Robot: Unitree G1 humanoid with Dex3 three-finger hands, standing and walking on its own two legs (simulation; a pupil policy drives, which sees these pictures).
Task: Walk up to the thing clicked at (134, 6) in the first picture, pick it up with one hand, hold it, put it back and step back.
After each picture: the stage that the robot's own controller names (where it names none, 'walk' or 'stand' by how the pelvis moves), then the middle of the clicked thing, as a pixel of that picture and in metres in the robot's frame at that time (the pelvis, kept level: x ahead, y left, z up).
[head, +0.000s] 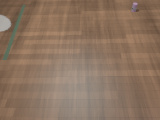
stand; (134, 7) +2.11 -0.71 -0.72
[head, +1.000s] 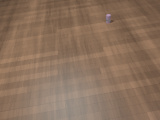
walk; (108, 18) +2.05 -0.18 -0.69
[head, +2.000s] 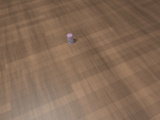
walk; (70, 39) +1.39 +0.24 -0.71
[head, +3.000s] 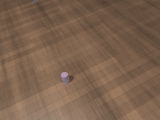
walk; (65, 78) +0.87 +0.28 -0.72
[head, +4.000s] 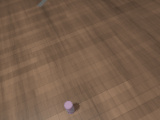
walk; (69, 107) +0.54 +0.25 -0.72
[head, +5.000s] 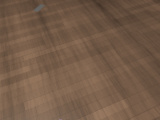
stand; out of the picture +0.42 +0.22 -0.70
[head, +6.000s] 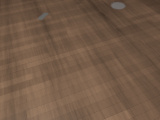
stand; out of the picture +0.39 +0.19 -0.72
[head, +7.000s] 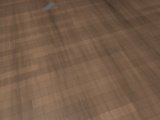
stand; out of the picture +0.41 +0.17 -0.72
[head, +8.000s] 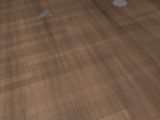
stand; out of the picture +0.39 +0.22 -0.73
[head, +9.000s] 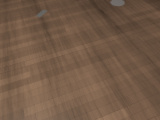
stand; out of the picture +0.39 +0.22 -0.73
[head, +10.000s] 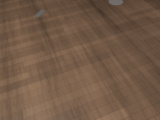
stand; out of the picture +0.38 +0.23 -0.73
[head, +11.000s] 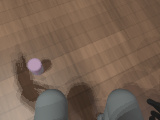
go down; (36, 67) +0.44 +0.24 -0.40
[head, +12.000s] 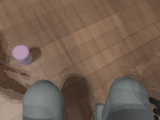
go down; (23, 56) +0.46 +0.26 -0.31
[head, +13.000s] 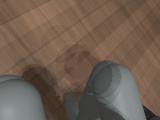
close in; out of the picture +0.44 +0.30 -0.23
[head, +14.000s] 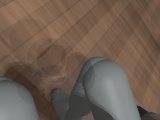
close; out of the picture +0.44 +0.31 -0.23
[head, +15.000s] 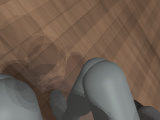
lift; out of the picture +0.41 +0.29 -0.23
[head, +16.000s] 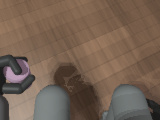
lift; (20, 76) +0.34 +0.24 -0.07
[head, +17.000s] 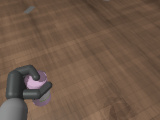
hold; (39, 89) +0.33 +0.18 +0.03
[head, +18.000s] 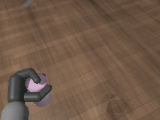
hold; (39, 90) +0.33 +0.18 +0.00
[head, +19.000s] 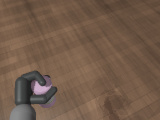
crouch; (44, 92) +0.33 +0.16 -0.03
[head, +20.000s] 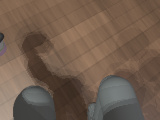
lower; out of the picture +0.48 +0.26 -0.10
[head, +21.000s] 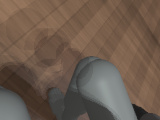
lower; out of the picture +0.44 +0.31 -0.23
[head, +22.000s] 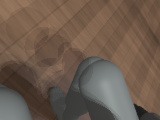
lower; out of the picture +0.44 +0.32 -0.23
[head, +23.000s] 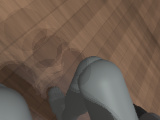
lower; out of the picture +0.44 +0.32 -0.23
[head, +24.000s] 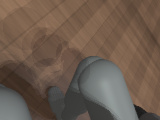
lower; out of the picture +0.44 +0.32 -0.23
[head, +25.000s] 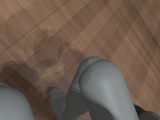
open; out of the picture +0.44 +0.29 -0.23
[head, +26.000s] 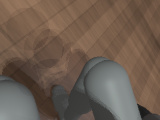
rise; out of the picture +0.44 +0.29 -0.24
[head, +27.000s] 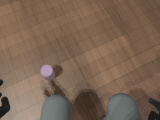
walk; (48, 73) +0.45 +0.21 -0.44
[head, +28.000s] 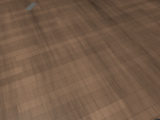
stand; out of the picture +0.39 +0.19 -0.66
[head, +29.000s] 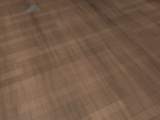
stand; out of the picture +0.39 +0.20 -0.67
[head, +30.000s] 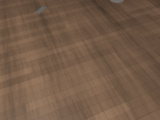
stand; out of the picture +0.40 +0.18 -0.71
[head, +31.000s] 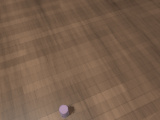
walk; (64, 111) +0.44 +0.14 -0.70
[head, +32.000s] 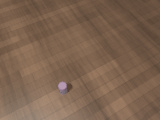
walk; (62, 88) +0.57 +0.17 -0.70
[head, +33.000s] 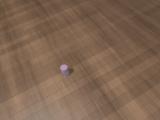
walk; (64, 70) +0.84 +0.28 -0.70
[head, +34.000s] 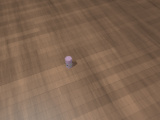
stand; (68, 62) +1.03 +0.20 -0.71
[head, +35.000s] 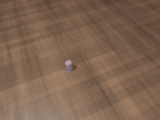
stand; (68, 66) +1.03 +0.20 -0.73
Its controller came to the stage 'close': yes
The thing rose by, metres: 0.71
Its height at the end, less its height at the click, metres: +0.00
